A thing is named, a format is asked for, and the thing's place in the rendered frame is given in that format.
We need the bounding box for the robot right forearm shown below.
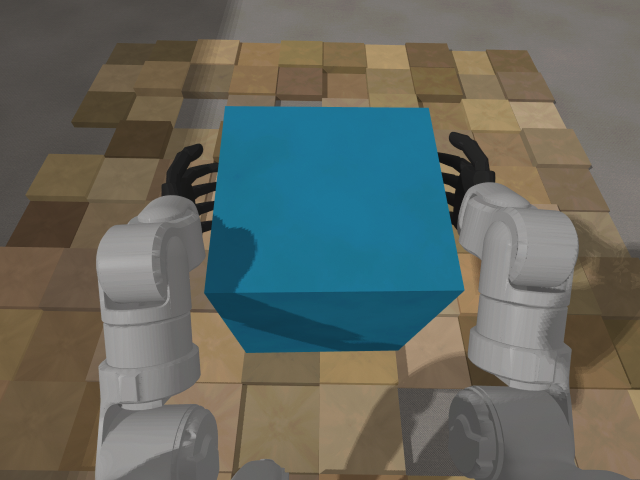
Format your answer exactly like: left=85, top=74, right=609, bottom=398
left=457, top=182, right=579, bottom=459

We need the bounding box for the robot right upper arm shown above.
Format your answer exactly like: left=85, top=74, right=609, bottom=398
left=448, top=385, right=631, bottom=480

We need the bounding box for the right robot hand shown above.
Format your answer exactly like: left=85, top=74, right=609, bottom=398
left=438, top=132, right=495, bottom=229

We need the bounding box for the robot left forearm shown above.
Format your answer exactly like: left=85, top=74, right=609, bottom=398
left=95, top=195, right=206, bottom=480

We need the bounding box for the carton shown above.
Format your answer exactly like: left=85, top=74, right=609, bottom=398
left=204, top=106, right=465, bottom=353

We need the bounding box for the left robot hand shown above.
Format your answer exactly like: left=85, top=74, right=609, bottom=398
left=161, top=144, right=219, bottom=233

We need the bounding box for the robot left thigh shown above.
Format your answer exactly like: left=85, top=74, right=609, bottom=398
left=231, top=460, right=289, bottom=480

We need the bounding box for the robot left upper arm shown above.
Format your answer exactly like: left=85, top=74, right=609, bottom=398
left=97, top=404, right=219, bottom=480

